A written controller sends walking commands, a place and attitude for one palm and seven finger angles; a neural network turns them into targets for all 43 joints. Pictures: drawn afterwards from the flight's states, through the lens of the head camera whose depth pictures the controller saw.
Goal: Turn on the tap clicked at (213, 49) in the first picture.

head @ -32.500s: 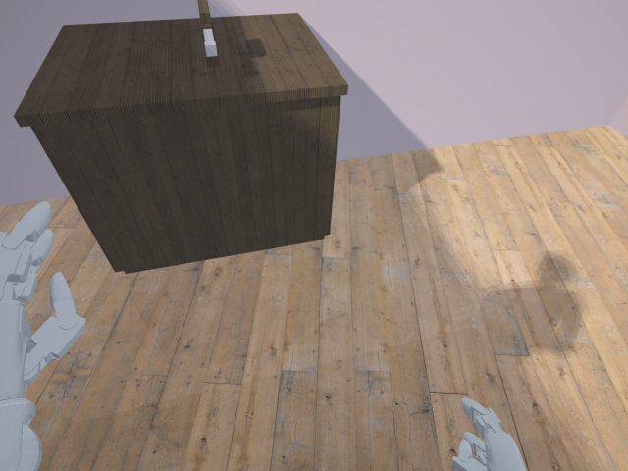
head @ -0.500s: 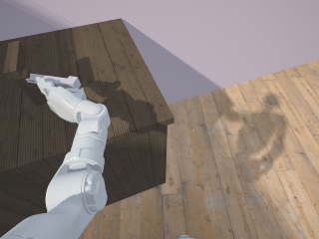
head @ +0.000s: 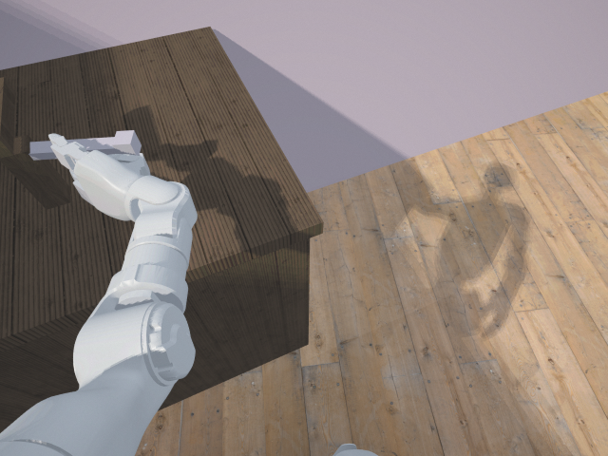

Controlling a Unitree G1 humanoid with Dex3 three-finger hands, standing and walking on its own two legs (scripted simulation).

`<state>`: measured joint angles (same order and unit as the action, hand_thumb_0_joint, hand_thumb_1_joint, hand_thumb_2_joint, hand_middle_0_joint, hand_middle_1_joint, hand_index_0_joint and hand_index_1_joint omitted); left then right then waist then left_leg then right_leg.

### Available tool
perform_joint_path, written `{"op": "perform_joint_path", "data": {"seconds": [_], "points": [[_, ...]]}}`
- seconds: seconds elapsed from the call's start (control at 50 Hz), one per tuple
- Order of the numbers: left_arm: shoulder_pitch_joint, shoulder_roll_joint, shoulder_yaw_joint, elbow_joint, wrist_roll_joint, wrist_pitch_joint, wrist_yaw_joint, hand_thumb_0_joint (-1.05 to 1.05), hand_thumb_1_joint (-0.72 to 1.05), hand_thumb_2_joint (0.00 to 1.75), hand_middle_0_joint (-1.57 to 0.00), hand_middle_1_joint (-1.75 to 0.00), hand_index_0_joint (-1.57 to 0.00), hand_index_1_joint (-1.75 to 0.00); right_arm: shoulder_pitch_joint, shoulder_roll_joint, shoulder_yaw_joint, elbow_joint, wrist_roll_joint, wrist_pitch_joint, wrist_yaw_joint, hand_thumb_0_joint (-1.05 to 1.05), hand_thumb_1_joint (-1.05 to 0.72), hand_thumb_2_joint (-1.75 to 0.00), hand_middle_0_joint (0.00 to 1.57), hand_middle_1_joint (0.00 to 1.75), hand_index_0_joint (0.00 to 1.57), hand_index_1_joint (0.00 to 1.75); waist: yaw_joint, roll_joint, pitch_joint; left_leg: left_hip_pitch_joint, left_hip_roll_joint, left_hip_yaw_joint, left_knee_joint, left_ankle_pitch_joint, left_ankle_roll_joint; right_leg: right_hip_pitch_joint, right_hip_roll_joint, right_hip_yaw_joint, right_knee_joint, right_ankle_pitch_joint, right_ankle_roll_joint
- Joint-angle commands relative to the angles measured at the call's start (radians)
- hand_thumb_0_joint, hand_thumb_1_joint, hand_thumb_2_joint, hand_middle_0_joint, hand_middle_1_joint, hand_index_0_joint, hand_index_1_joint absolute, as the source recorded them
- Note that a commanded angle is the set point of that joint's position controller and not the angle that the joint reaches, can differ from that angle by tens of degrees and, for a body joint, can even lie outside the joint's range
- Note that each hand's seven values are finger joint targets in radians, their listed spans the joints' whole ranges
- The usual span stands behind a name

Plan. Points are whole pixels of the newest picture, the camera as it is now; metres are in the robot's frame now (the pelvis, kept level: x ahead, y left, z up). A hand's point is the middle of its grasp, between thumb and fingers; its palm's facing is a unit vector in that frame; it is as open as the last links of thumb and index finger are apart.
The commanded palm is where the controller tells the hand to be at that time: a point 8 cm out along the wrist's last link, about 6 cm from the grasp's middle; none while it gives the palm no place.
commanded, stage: lift the hand up off the lever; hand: left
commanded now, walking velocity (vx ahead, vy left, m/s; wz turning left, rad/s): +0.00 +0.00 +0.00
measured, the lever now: (127, 145) +0.52 +0.22 +0.11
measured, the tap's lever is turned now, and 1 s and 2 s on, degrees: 71 71 71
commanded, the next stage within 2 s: none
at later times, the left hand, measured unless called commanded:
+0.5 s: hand (130, 158) +0.48 +0.20 +0.13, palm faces +0.82 -0.56 -0.12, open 7.8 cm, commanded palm +0.42 +0.21 +0.14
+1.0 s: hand (131, 149) +0.47 +0.19 +0.15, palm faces +0.82 -0.55 -0.13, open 7.8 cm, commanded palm +0.41 +0.20 +0.16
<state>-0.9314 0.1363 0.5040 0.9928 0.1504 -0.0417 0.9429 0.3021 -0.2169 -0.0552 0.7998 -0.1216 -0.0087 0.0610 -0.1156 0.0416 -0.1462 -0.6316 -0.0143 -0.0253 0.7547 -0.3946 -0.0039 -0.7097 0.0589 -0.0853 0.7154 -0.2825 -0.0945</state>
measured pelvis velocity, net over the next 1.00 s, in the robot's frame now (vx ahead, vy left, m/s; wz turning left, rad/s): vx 0.01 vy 0.00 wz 0.01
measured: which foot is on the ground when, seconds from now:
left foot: down 0.00-1.00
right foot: down 0.00-1.00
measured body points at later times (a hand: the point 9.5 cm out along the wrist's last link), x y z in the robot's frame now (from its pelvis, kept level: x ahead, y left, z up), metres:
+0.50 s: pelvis +0.01 +0.01 +0.01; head +0.05 +0.00 +0.46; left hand +0.43 +0.22 +0.14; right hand +0.10 -0.24 -0.13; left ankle -0.02 +0.12 -0.71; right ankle +0.03 -0.06 -0.71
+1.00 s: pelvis +0.01 +0.00 +0.02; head +0.04 -0.02 +0.46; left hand +0.42 +0.21 +0.16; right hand +0.09 -0.25 -0.13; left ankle -0.02 +0.12 -0.71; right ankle +0.03 -0.06 -0.71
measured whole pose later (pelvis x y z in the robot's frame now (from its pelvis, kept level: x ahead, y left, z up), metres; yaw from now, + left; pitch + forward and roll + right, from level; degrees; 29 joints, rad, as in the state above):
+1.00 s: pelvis +0.01 +0.00 +0.02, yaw +1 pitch +10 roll +1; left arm -0.85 0.04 0.41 0.78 0.11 0.16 0.94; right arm 0.25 -0.21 -0.06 0.82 -0.10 0.00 0.03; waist -0.06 0.05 -0.12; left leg -0.44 -0.02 -0.04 0.62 -0.35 -0.01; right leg -0.52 0.06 -0.09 0.60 -0.25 -0.09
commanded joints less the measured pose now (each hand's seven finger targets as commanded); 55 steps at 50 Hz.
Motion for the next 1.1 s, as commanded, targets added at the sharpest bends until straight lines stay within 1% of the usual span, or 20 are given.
{"op": "perform_joint_path", "data": {"seconds": [0.0,0.08,0.12,0.22,0.28,0.34,0.38,0.46,0.48,0.54,0.6,0.62,0.68,0.76,0.82,0.88,0.96,0.98,1.06,1.08], "points": [[-0.426,0.218,-0.047,-0.277,0.036,-0.045,-0.004,0.00,0.90,0.90,-0.15,-0.15,-0.15,-0.15,0.055,-0.136,-0.037,-0.092,0.011,-0.018,-0.009,0.00,-0.90,-0.90,0.20,0.30,0.20,0.30,0.016,-0.046,-0.425,0.051,-0.010,0.024,-0.074,0.286,0.028,0.473,-0.066,0.082,-0.092,0.347,0.091],[-0.415,0.149,-0.110,-0.297,0.037,-0.029,-0.017,0.00,0.90,0.90,-0.15,-0.15,-0.15,-0.15,0.040,-0.134,-0.039,-0.084,0.011,-0.021,-0.007,0.00,-0.90,-0.90,0.20,0.30,0.20,0.30,0.004,-0.015,-0.367,0.099,-0.006,0.020,-0.088,0.289,0.024,0.425,-0.055,0.065,-0.109,0.292,0.080],[-0.434,0.111,-0.146,-0.290,0.028,-0.021,-0.023,0.00,0.90,0.90,-0.15,-0.15,-0.15,-0.15,0.035,-0.134,-0.037,-0.079,0.013,-0.026,-0.007,0.00,-0.90,-0.90,0.20,0.30,0.20,0.30,-0.008,-0.041,-0.321,0.100,-0.005,0.017,-0.099,0.265,0.026,0.406,-0.053,0.063,-0.126,0.252,0.080],[-0.430,0.098,-0.148,-0.313,0.003,-0.006,-0.025,0.00,0.90,0.90,-0.15,-0.15,-0.15,-0.15,0.020,-0.130,-0.035,-0.075,0.015,-0.027,-0.012,0.00,-0.90,-0.90,0.20,0.30,0.20,0.30,0.006,-0.024,-0.326,0.137,-0.010,0.014,-0.117,0.289,0.017,0.419,-0.053,0.057,-0.134,0.258,0.076],[-0.389,0.107,-0.127,-0.329,0.005,0.006,-0.016,0.00,0.90,0.90,-0.15,-0.15,-0.15,-0.15,0.007,-0.128,-0.037,-0.081,0.013,-0.021,-0.013,0.00,-0.90,-0.90,0.20,0.30,0.20,0.30,0.031,-0.023,-0.338,0.149,-0.012,0.015,-0.122,0.319,0.010,0.444,-0.053,0.051,-0.129,0.284,0.071],[-0.407,0.090,-0.140,-0.316,0.015,0.027,-0.008,0.00,0.90,0.90,-0.15,-0.15,-0.15,-0.15,-0.002,-0.124,-0.034,-0.078,0.013,-0.016,-0.013,0.00,-0.90,-0.90,0.20,0.30,0.20,0.30,0.020,-0.052,-0.312,0.142,-0.008,0.015,-0.121,0.330,0.007,0.434,-0.057,0.048,-0.130,0.294,0.073],[-0.393,0.109,-0.119,-0.331,0.016,0.036,-0.005,0.00,0.90,0.90,-0.15,-0.15,-0.15,-0.15,-0.009,-0.126,-0.036,-0.083,0.012,-0.012,-0.018,0.00,-0.90,-0.90,0.20,0.30,0.20,0.30,0.034,-0.056,-0.323,0.147,-0.010,0.013,-0.127,0.331,0.005,0.449,-0.057,0.049,-0.129,0.292,0.071],[-0.424,0.073,-0.153,-0.371,0.020,0.048,-0.002,0.00,0.90,0.90,-0.15,-0.15,-0.15,-0.15,-0.021,-0.118,-0.032,-0.088,0.012,-0.011,-0.019,0.00,-0.90,-0.90,0.20,0.30,0.20,0.30,0.030,-0.058,-0.343,0.166,-0.008,0.017,-0.127,0.358,0.001,0.458,-0.058,0.048,-0.128,0.324,0.074],[-0.414,0.094,-0.134,-0.358,0.022,0.053,-0.001,0.00,0.90,0.90,-0.15,-0.15,-0.15,-0.15,-0.021,-0.121,-0.036,-0.083,0.010,-0.009,-0.025,0.00,-0.90,-0.90,0.20,0.30,0.20,0.30,0.032,-0.063,-0.337,0.170,-0.007,0.013,-0.127,0.357,0.000,0.454,-0.057,0.045,-0.128,0.314,0.073],[-0.424,0.054,-0.171,-0.373,0.022,0.068,-0.006,0.00,0.90,0.90,-0.15,-0.15,-0.15,-0.15,-0.029,-0.116,-0.034,-0.086,0.013,-0.009,-0.025,0.00,-0.90,-0.90,0.20,0.30,0.20,0.30,0.027,-0.055,-0.339,0.182,-0.006,0.017,-0.130,0.368,-0.004,0.451,-0.058,0.045,-0.132,0.321,0.072],[-0.414,0.093,-0.142,-0.388,0.018,0.080,-0.007,0.00,0.90,0.90,-0.15,-0.15,-0.15,-0.15,-0.032,-0.117,-0.033,-0.087,0.017,-0.006,-0.032,0.00,-0.90,-0.90,0.20,0.30,0.20,0.30,0.041,-0.040,-0.354,0.188,-0.007,0.013,-0.139,0.371,-0.007,0.473,-0.060,0.048,-0.135,0.319,0.069],[-0.425,0.056,-0.171,-0.383,0.012,0.088,-0.010,0.00,0.90,0.90,-0.15,-0.15,-0.15,-0.15,-0.039,-0.115,-0.031,-0.085,0.016,-0.007,-0.032,0.00,-0.90,-0.90,0.20,0.30,0.20,0.30,0.031,-0.038,-0.339,0.190,-0.008,0.018,-0.138,0.368,-0.006,0.467,-0.061,0.049,-0.142,0.323,0.072],[-0.411,0.090,-0.141,-0.374,0.011,0.102,-0.009,0.00,0.90,0.90,-0.15,-0.15,-0.15,-0.15,-0.040,-0.119,-0.034,-0.080,0.017,-0.009,-0.037,0.00,-0.90,-0.90,0.20,0.30,0.20,0.30,0.039,-0.056,-0.333,0.181,-0.009,0.015,-0.146,0.341,-0.001,0.481,-0.063,0.053,-0.154,0.305,0.074],[-0.407,0.055,-0.169,-0.420,0.005,0.112,-0.009,0.00,0.90,0.90,-0.15,-0.15,-0.15,-0.15,-0.045,-0.114,-0.033,-0.085,0.020,-0.014,-0.035,0.00,-0.90,-0.90,0.20,0.30,0.20,0.30,0.041,-0.060,-0.355,0.202,-0.008,0.019,-0.149,0.372,-0.003,0.502,-0.063,0.052,-0.155,0.348,0.075],[-0.402,0.048,-0.173,-0.401,0.002,0.129,-0.008,0.00,0.90,0.90,-0.15,-0.15,-0.15,-0.15,-0.050,-0.115,-0.030,-0.081,0.022,-0.016,-0.037,0.00,-0.90,-0.90,0.20,0.30,0.20,0.30,0.040,-0.078,-0.321,0.189,-0.009,0.020,-0.162,0.346,0.000,0.498,-0.066,0.053,-0.168,0.323,0.079],[-0.398,0.116,-0.121,-0.421,0.002,0.136,-0.005,0.00,0.90,0.90,-0.15,-0.15,-0.15,-0.15,-0.060,-0.119,-0.033,-0.081,0.025,-0.014,-0.045,0.00,-0.90,-0.90,0.20,0.30,0.20,0.30,0.060,-0.075,-0.328,0.182,-0.013,0.021,-0.174,0.322,0.006,0.534,-0.073,0.065,-0.182,0.311,0.080],[-0.394,0.065,-0.166,-0.449,0.010,0.148,-0.003,0.00,0.90,0.90,-0.15,-0.15,-0.15,-0.15,-0.071,-0.111,-0.029,-0.084,0.025,-0.020,-0.042,0.00,-0.90,-0.90,0.20,0.30,0.20,0.30,0.054,-0.071,-0.322,0.192,-0.010,0.029,-0.176,0.332,0.007,0.534,-0.075,0.066,-0.186,0.334,0.082],[-0.390,0.100,-0.140,-0.433,0.014,0.152,-0.002,0.00,0.90,0.90,-0.15,-0.15,-0.15,-0.15,-0.069,-0.116,-0.031,-0.077,0.025,-0.019,-0.046,0.00,-0.90,-0.90,0.20,0.30,0.20,0.30,0.058,-0.079,-0.312,0.190,-0.010,0.024,-0.180,0.319,0.008,0.533,-0.075,0.065,-0.190,0.313,0.081],[-0.411,0.068,-0.172,-0.451,0.007,0.166,-0.004,0.00,0.90,0.90,-0.15,-0.15,-0.15,-0.15,-0.088,-0.112,-0.028,-0.082,0.031,-0.026,-0.048,0.00,-0.90,-0.90,0.20,0.30,0.20,0.30,0.050,-0.089,-0.301,0.187,-0.012,0.030,-0.191,0.277,0.016,0.534,-0.082,0.080,-0.214,0.270,0.087],[-0.395,0.099,-0.146,-0.452,0.004,0.168,-0.005,0.00,0.90,0.90,-0.15,-0.15,-0.15,-0.15,-0.091,-0.115,-0.030,-0.081,0.030,-0.026,-0.053,0.00,-0.90,-0.90,0.20,0.30,0.20,0.30,0.061,-0.075,-0.304,0.190,-0.014,0.029,-0.194,0.276,0.016,0.544,-0.082,0.082,-0.216,0.269,0.086]]}}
